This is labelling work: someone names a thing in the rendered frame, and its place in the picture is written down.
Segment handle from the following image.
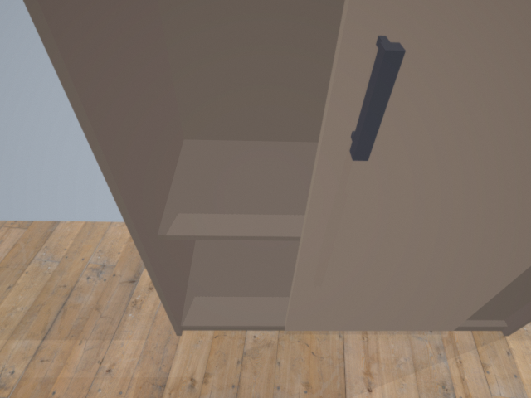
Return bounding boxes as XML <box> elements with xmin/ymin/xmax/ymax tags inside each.
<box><xmin>350</xmin><ymin>36</ymin><xmax>406</xmax><ymax>161</ymax></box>

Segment wardrobe door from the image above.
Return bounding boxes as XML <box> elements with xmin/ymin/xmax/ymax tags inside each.
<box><xmin>467</xmin><ymin>266</ymin><xmax>531</xmax><ymax>320</ymax></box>
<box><xmin>285</xmin><ymin>0</ymin><xmax>531</xmax><ymax>331</ymax></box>

